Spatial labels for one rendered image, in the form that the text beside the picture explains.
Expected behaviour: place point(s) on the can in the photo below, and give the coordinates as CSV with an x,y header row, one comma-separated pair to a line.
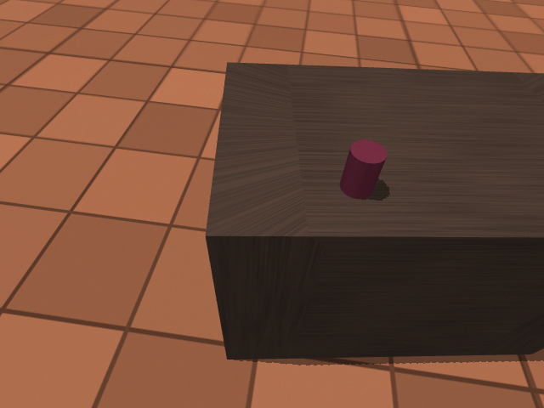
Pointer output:
x,y
363,166

